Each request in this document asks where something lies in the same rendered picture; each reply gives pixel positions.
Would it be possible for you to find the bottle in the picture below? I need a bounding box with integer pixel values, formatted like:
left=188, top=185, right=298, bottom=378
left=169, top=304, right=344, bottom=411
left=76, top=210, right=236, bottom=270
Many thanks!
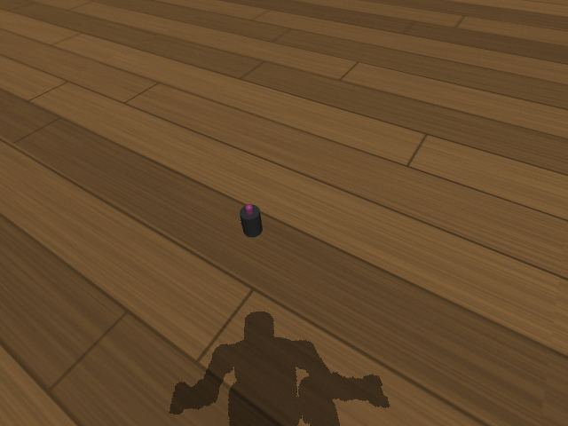
left=240, top=204, right=263, bottom=237

